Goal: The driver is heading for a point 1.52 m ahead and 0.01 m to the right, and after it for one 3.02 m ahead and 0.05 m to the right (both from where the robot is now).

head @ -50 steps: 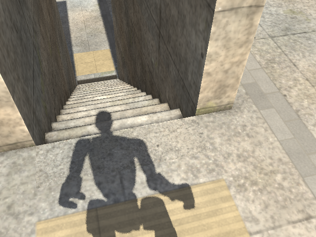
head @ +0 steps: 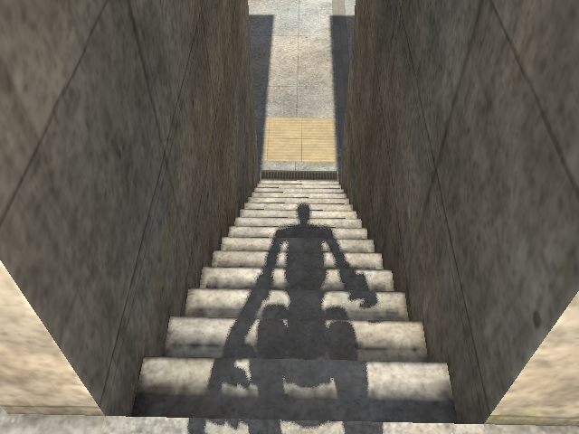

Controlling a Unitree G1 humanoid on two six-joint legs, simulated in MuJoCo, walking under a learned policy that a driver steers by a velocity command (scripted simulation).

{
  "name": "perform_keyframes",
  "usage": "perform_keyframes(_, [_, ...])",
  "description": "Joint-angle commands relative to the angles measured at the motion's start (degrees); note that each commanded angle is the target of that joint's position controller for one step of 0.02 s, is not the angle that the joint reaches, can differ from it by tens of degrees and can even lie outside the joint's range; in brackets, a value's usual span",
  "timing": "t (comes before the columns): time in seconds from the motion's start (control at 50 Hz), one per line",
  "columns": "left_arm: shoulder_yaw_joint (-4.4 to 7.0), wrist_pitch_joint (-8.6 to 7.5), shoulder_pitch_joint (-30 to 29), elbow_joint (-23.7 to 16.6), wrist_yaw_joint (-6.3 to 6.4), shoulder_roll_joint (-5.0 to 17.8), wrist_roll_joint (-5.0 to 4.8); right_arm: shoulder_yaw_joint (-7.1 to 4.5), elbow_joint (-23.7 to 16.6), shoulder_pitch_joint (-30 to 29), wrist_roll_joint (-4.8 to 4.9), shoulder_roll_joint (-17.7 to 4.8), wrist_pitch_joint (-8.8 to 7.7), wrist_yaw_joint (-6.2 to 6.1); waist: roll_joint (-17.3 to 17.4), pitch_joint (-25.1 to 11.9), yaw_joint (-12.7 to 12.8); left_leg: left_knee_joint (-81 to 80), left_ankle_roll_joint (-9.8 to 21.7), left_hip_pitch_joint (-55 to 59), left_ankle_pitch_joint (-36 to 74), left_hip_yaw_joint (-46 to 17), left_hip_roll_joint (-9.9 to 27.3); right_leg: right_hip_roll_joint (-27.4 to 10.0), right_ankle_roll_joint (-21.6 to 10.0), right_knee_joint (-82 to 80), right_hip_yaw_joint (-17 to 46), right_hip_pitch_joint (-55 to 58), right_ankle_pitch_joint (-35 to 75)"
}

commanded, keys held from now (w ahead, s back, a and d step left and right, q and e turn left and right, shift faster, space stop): w+q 0.22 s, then w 0.78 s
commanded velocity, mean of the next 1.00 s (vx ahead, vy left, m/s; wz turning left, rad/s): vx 0.50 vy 0.00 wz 0.26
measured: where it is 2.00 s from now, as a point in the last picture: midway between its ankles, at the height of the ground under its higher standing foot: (275, 330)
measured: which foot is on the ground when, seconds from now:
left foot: down 0.00-0.36, up 0.38-0.76, down 0.78-1.00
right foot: up 0.00-0.34, down 0.36-0.78, up 0.80-1.00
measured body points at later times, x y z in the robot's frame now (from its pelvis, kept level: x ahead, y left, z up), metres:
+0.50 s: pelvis +0.28 -0.03 +0.02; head +0.29 -0.03 +0.47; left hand +0.36 +0.24 -0.09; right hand +0.38 -0.30 -0.11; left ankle +0.17 +0.07 -0.62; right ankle +0.35 -0.12 -0.72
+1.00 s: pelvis +0.45 +0.03 +0.01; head +0.44 +0.04 +0.46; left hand +0.51 +0.29 -0.11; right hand +0.49 -0.21 -0.12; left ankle +0.39 +0.10 -0.72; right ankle +0.56 -0.12 -0.64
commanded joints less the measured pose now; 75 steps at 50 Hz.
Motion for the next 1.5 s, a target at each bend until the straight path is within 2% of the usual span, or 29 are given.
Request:
perform_keyframes(0.02, [1.45,-1.68,-9.83,-10.52,2.64,6.68,0.32,-1.76,3.36,15.61,1.29,-6.39,-1.69,-0.21,4.92,-2.0,-4.43,-17.21,15.75,19.79,12.42,-26.85,17.97,-2.16,-3.11,8.46,7.96,-29.5,3.78])
perform_keyframes(0.32, [-2.66,-0.9,-29.66,-11.47,3.36,4.89,-2.9,-3.03,0.49,17.17,-1.14,-10.39,-0.33,1.79,5.93,-3.85,-6.25,-9.81,8.76,13.55,13.71,-22.97,13.09,3.6,-1.46,-37.25,-0.62,-16.6,29.27])
perform_keyframes(0.34, [-0.26,-0.59,-17.84,-11.85,3.76,7.38,-3.24,-3.29,1.09,18.13,4.89,-8.2,0.76,-1.47,9.73,-3.19,-0.75,-6.58,4.08,13.44,27.84,-20.62,9.13,5.26,-1.83,-36.72,0.78,-5.81,25.31])
perform_keyframes(0.38, [0.04,-2.74,1.6,-4.5,3.8,11.4,-3.85,0.97,-2.57,19.72,-4.08,0.64,-1.64,1.98,-15.84,-25.91,4.69,28.73,-4.78,-18.54,-10.45,-8.12,-2.51,-16.09,-25.75,-35.83,24.3,39.55,46.13])
perform_keyframes(0.4, [4.01,-0.29,7.0,-4.41,3.56,16.45,-4.66,-1.87,0.71,23.35,5.1,-6.1,0.55,-2.29,-7.42,-24.91,8.41,43.65,-2.51,-15.1,-22.82,-3.94,0.64,-25.2,-22.08,-39.3,38.33,30.35,28.45])
perform_keyframes(0.48, [1.83,0.41,-8.28,-7.07,3.76,5.94,-3.45,-1.72,-3.09,9.95,3.29,-4.87,4.48,-4.02,-3.37,-0.53,2.06,36.09,-2.35,-11.97,-9.79,-9.14,5.89,-13.66,-14.94,-49.34,17.81,1.41,36.63])
perform_keyframes(0.7, [3.86,2.61,-3.22,-4.44,3.54,11.82,-5.25,0.2,-3.74,4.79,1.17,-1.56,8.03,-2.98,-7.23,0.15,-0.52,4.52,-2.87,10.24,-3.98,3.95,5.03,-7.27,-13.14,-51.52,6.26,-5.61,28.32])
perform_keyframes(0.72, [3.33,-0.56,-8.11,-8.99,2.67,8.54,-0.52,1.05,-6.6,2.9,-4.79,-2.89,4.95,0.95,-0.35,4.46,1.99,6.7,-2.38,4.02,-8.32,-0.07,7.42,-9.44,-15.02,-50.97,9.15,-8.08,0.55])
perform_keyframes(0.74, [4.62,1.9,-5.5,-4.95,3.12,13.45,-5.23,-0.16,-3.95,3.82,1.23,-1.01,6.73,-1.14,-7.35,1.09,-2.6,-3.37,-1.15,14.35,-2.79,4.43,4.73,-6.97,-13.71,-50.4,8.56,-7.25,17.28])
perform_keyframes(0.82, [1.42,-1.26,-8.24,-11.62,2.75,0.19,-2.24,-2.19,-0.31,26.25,-4.58,-8.5,1.27,-0.4,23.55,-2.05,-8.25,-18.77,16.31,39.57,-19.5,-39.85,23.06,10.47,-5.15,4.15,12.2,-45.36,-6.36])
perform_keyframes(0.88, [2.5,-2.07,-6.6,-8.1,5.62,6.99,-2.48,-0.32,-0.78,12.13,-1.82,-0.06,-1.46,1.09,0.68,0.44,-1.59,-17.31,15.54,21.63,-18.63,-25.69,22.33,2.26,-2.78,10.56,10.07,-47.44,7.68])
perform_keyframes(0.9, [5.09,1.81,-2.46,-6.3,5.11,12.8,-3.95,-1.87,0.97,14.12,4.62,-4.08,-0.08,-2.44,-2.93,1.17,0.8,-19.27,10.37,21.57,3.87,-20.5,20.22,2.58,-2.11,-6.35,14.2,-32.86,10.73])
perform_keyframes(0.96, [-0.07,1.02,-1.38,-5.63,1.77,-0.1,1.06,1.07,-0.1,12.08,-5.59,4.11,-0.44,-2.58,4.81,-1.53,1.77,-11.7,9.78,7.43,6.26,-8.12,13.37,0.58,-0.1,3.33,6.23,-30.44,27.13])
perform_keyframes(1.0, [-0.28,0.08,-4.94,-6.33,0.18,1.55,0.57,2.13,2.68,17.07,-4.68,5.4,-0.9,-2.58,4.55,-0.66,-0.07,-6.86,8.96,6.83,4.37,-8.74,13.02,-2.18,1.16,-6.41,7.05,-34.18,39.47])
perform_keyframes(1.02, [4.69,3.81,-15.18,-11.28,1.73,10.36,-4.08,-1.56,3.64,19.63,5.99,-5.94,-1.24,-4.88,-0.13,3.16,-1.68,-11.2,7.32,5.31,3.46,-9.48,11.93,2.48,0.6,-18.51,6.37,-28.63,43.58])
perform_keyframes(1.06, [3.77,7.14,-14.65,-11.16,1.19,6.31,-3.27,-1.27,5.35,18.71,6.89,-5.0,-1.53,-6.91,3.07,2.52,-0.67,-3.69,5.41,-0.89,-8.32,-6.78,9.71,3.72,-0.33,-26.1,5.57,-18.17,57.62])
perform_keyframes(1.08, [-0.06,3.24,-9.26,-9.31,0.81,-0.52,1.16,2.11,4.51,18.57,-4.13,-0.88,-1.46,-3.11,9.4,1.43,-0.67,2.58,6.79,-3.94,-9.15,-5.03,11.26,-0.79,-0.14,-24.4,5.22,-18.79,55.59])
perform_keyframes(1.1, [0.24,1.56,-7.75,-8.56,0.55,-0.15,1.27,2.34,5.4,21.19,-5.62,2.12,-0.87,-1.58,4.81,1.83,-1.37,4.17,8.45,-6.34,-10.98,-6.94,11.81,0.33,0.06,-20.15,2.99,-17.24,55.0])
perform_keyframes(1.16, [2.64,5.48,-18.86,-11.82,1.09,3.4,-3.47,-0.62,6.64,21.68,5.32,-6.15,0.24,-6.96,1.13,3.48,-4.43,9.96,5.9,-3.12,-15.3,-10.95,12.47,3.7,-1.78,-26.23,2.29,-13.43,59.6])
perform_keyframes(1.18, [0.39,2.69,-17.62,-10.95,0.67,2.57,-0.57,3.33,7.16,22.97,-2.77,-1.4,-0.15,-3.46,7.23,7.62,-4.84,16.38,6.77,3.29,-17.99,-16.53,14.82,-2.29,-0.39,-33.66,7.6,-24.59,47.06])
perform_keyframes(1.26, [2.9,4.87,3.8,-1.93,3.09,3.47,-5.74,-0.99,9.78,22.6,2.06,-7.57,4.03,-7.84,1.52,0.76,0.45,45.5,6.97,1.59,5.04,-6.79,9.37,3.49,-4.55,-46.24,-1.48,6.73,45.06])
perform_keyframes(1.28, [4.45,0.93,22.76,6.7,2.19,9.61,-1.63,4.01,9.86,22.79,-6.13,-1.74,3.09,1.0,-14.9,4.53,8.51,72.85,-0.12,-8.57,-8.95,-10.37,4.02,-0.1,-6.84,-56.96,1.53,20.85,52.14])
perform_keyframes(1.3, [5.31,0.44,29.38,5.31,1.39,13.03,-2.6,3.09,11.22,28.52,-4.63,1.83,1.57,5.02,-17.83,-10.54,8.61,98.14,-1.48,-34.39,-35.1,-5.03,-3.91,-8.49,-19.72,-23.18,6.99,44.96,77.64])
perform_keyframes(1.32, [5.0,2.43,19.72,2.77,1.96,12.0,-4.68,-0.61,5.4,21.23,5.66,-3.83,2.27,-4.48,-4.24,-5.27,3.63,97.77,0.59,-42.44,-36.52,0.93,0.72,-18.44,-17.49,-27.13,17.72,36.5,97.47])
perform_keyframes(1.36, [6.25,2.78,13.57,1.29,4.08,15.0,-6.81,0.83,2.06,12.46,1.59,-2.13,3.53,-8.98,-5.41,0.51,2.31,85.18,0.49,-49.24,-29.19,-2.88,7.45,-25.1,-25.6,-40.13,26.72,21.93,37.78])
perform_keyframes(1.4, [-0.33,-1.04,-0.52,0.38,0.92,-4.65,-0.16,4.24,0.34,11.42,-5.67,5.2,1.6,2.42,0.81,10.23,-1.79,74.69,3.06,-57.64,5.54,-13.63,14.79,-18.16,-18.72,-43.22,25.67,-3.67,14.81])
perform_keyframes(1.44, [-0.98,-3.05,-9.45,-1.21,2.85,-6.56,-1.34,3.18,4.16,18.8,-4.77,3.6,2.49,5.02,3.88,6.73,-4.54,42.72,2.6,-29.96,26.25,-4.7,14.62,-4.95,-17.77,-40.74,8.89,-33.94,12.01])
perform_keyframes(1.48, [2.99,-1.69,-3.49,1.47,5.22,13.2,-6.95,0.65,6.08,11.07,2.2,0.0,4.12,-3.75,2.4,-1.24,-6.23,29.59,-5.18,13.95,28.26,3.04,7.73,-4.64,-14.66,-45.15,9.36,-40.48,25.0])
perform_keyframes(1.5, [0.18,-3.49,-10.73,0.03,5.32,1.58,-0.72,4.35,3.19,11.5,-5.75,3.64,3.7,3.46,-11.98,8.2,-4.87,35.73,-2.81,-8.23,34.61,-4.32,14.13,0.85,-12.61,-32.69,2.52,-36.82,10.44])
Velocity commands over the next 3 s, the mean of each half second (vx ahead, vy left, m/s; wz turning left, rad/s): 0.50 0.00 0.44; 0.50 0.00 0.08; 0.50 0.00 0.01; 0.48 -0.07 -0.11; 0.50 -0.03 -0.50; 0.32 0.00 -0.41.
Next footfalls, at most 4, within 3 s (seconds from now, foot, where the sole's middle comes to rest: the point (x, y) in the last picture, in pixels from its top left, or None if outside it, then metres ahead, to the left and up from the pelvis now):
0.36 right None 0.39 -0.11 -0.75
0.78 left None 0.43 0.11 -0.75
1.28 right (325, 393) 0.67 -0.06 -0.95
1.74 left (230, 348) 0.91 0.22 -1.14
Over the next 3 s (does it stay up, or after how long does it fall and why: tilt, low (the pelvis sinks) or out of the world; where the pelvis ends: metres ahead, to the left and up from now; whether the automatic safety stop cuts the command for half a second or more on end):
stays up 1.40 -0.01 -0.84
